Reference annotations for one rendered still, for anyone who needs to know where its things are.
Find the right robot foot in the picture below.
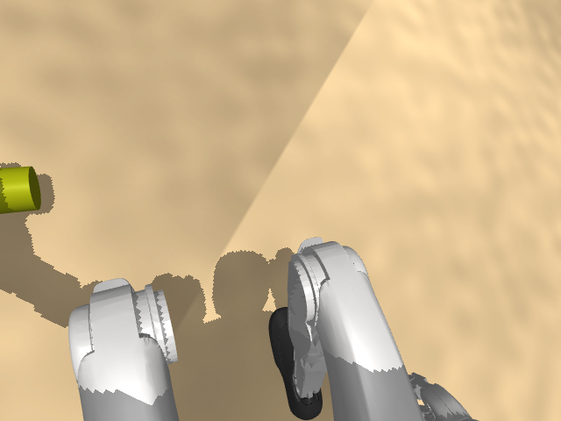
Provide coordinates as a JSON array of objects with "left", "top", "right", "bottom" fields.
[{"left": 269, "top": 307, "right": 323, "bottom": 420}]

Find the can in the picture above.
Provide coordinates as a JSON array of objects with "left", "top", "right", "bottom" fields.
[{"left": 0, "top": 167, "right": 41, "bottom": 214}]

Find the right robot hand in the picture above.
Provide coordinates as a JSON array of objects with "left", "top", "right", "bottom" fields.
[{"left": 408, "top": 373, "right": 472, "bottom": 421}]

